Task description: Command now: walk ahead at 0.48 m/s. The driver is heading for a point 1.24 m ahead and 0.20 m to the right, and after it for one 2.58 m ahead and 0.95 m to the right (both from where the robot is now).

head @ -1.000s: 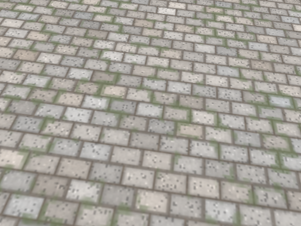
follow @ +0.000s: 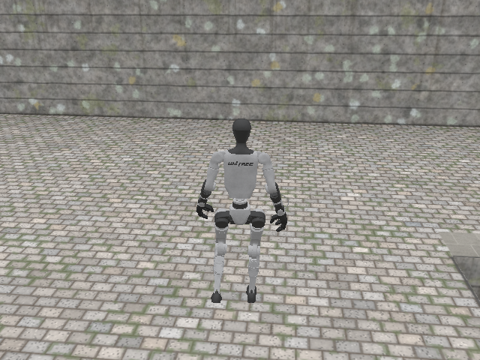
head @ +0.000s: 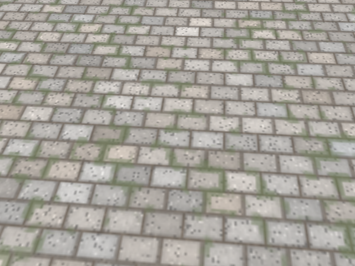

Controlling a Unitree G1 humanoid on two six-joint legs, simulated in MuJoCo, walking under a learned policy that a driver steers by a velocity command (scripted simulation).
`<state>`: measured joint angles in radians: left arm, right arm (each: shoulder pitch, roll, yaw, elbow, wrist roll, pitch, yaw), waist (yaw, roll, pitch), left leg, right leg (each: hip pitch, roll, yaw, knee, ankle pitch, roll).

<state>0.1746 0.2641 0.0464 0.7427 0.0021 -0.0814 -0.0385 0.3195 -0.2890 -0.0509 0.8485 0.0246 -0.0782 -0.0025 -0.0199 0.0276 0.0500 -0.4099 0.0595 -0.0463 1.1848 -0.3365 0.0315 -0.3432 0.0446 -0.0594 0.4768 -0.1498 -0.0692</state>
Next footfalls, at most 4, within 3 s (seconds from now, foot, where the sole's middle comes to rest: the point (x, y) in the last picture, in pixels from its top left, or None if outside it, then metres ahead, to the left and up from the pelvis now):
0.36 left None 0.36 0.12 -0.77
0.64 right None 0.28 -0.12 -0.77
1.42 right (221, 206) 0.69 -0.14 -0.77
2.00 left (165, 143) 1.02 0.09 -0.77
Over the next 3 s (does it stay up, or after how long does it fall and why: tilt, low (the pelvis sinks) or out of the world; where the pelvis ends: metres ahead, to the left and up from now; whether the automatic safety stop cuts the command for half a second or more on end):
stays up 1.27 -0.11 0.00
